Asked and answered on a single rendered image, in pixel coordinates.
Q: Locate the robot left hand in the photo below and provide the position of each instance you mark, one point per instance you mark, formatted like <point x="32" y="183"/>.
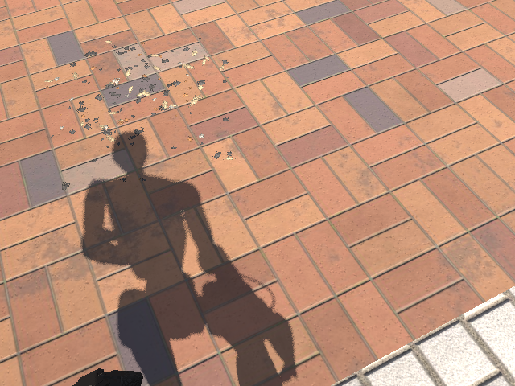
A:
<point x="113" y="378"/>

